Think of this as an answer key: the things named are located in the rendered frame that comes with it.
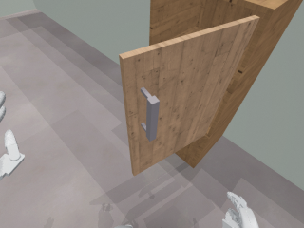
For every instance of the robot left hand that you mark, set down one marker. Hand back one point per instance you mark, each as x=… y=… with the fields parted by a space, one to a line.
x=9 y=162

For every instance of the robot right hand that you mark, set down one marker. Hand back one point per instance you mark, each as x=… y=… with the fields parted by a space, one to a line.
x=244 y=218

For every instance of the handle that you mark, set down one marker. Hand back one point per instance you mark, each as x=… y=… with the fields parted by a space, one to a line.
x=152 y=115

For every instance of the cupboard door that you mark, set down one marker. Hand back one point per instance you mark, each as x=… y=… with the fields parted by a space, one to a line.
x=189 y=75

